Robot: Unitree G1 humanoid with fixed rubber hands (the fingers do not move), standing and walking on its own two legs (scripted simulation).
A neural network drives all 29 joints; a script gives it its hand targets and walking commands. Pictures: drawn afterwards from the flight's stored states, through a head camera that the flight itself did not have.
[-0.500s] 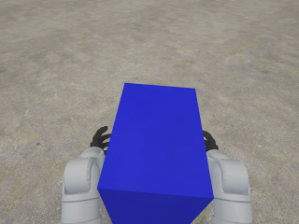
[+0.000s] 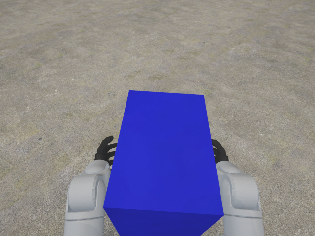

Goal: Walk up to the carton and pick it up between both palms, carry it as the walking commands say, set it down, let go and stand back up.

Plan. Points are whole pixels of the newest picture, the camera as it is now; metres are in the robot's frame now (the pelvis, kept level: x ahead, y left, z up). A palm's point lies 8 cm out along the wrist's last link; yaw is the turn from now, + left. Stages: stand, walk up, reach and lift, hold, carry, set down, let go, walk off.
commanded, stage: carry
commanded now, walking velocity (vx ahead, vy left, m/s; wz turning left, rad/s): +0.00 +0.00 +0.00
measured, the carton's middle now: (161, 170) +0.30 +0.01 +0.02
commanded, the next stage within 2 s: hold in 1.68 s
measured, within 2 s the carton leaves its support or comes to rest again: neither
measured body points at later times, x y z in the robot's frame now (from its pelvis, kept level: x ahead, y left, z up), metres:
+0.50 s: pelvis -0.01 -0.01 +0.00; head -0.02 -0.01 +0.45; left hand +0.30 +0.11 +0.06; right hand +0.29 -0.17 +0.05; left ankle +0.11 +0.13 -0.72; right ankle +0.03 -0.09 -0.72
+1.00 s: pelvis +0.03 -0.01 +0.00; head +0.05 -0.01 +0.45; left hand +0.33 +0.14 +0.05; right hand +0.33 -0.15 +0.03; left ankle +0.11 +0.13 -0.72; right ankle +0.03 -0.09 -0.72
